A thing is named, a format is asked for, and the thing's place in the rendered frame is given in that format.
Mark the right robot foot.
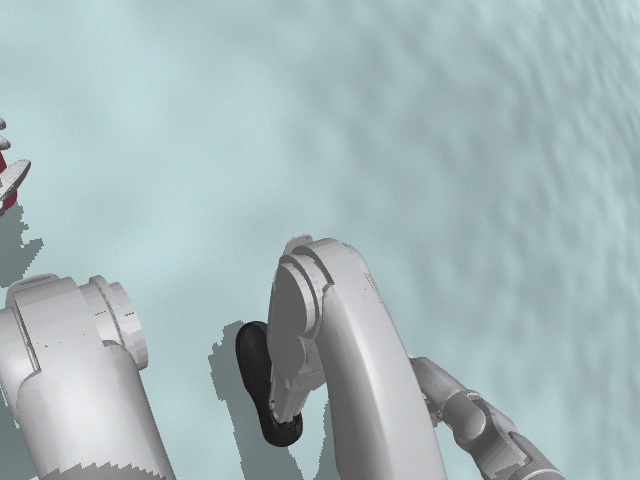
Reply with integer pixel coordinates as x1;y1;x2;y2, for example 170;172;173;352
235;321;303;447

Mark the right robot hand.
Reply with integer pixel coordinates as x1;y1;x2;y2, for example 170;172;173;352
406;351;468;427

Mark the right robot arm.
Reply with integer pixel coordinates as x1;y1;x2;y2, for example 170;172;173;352
442;390;566;480

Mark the can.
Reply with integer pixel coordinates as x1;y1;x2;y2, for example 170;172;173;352
0;151;17;211

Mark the left robot hand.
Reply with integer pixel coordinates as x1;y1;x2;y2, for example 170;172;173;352
0;117;31;217

